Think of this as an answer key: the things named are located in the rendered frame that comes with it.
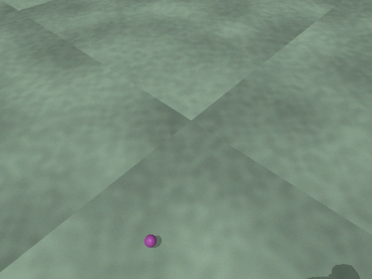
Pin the ball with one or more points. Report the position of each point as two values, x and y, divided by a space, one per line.
150 240

